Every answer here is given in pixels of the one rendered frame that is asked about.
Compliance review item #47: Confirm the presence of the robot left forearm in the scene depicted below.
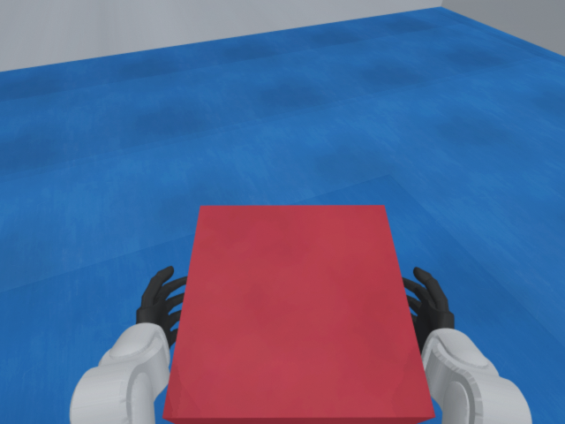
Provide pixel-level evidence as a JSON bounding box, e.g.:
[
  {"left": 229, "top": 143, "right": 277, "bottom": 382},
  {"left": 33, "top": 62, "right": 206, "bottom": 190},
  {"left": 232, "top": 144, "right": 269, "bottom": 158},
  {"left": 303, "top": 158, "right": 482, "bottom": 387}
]
[{"left": 70, "top": 322, "right": 170, "bottom": 424}]

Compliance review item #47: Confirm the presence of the carton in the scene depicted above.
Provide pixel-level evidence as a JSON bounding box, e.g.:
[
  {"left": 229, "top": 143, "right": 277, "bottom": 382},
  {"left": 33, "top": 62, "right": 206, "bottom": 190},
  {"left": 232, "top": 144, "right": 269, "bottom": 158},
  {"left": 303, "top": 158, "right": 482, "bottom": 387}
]
[{"left": 162, "top": 205, "right": 435, "bottom": 424}]

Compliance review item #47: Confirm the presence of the robot right forearm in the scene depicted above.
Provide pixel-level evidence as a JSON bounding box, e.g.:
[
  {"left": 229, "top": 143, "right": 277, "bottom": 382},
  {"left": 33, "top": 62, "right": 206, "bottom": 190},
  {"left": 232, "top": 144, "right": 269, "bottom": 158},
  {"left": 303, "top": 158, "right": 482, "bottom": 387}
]
[{"left": 421, "top": 329, "right": 532, "bottom": 424}]

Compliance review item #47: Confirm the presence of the robot right hand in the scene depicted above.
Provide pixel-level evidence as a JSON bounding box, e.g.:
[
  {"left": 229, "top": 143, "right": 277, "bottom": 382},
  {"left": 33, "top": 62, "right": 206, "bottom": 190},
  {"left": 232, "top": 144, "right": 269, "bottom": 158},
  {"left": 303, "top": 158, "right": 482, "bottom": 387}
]
[{"left": 402, "top": 267, "right": 455, "bottom": 355}]

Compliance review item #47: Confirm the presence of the robot left hand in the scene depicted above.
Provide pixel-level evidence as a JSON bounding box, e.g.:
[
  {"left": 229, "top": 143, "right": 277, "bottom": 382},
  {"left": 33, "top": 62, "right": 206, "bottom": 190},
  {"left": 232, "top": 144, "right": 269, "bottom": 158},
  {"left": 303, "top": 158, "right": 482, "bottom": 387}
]
[{"left": 136, "top": 266, "right": 187, "bottom": 349}]

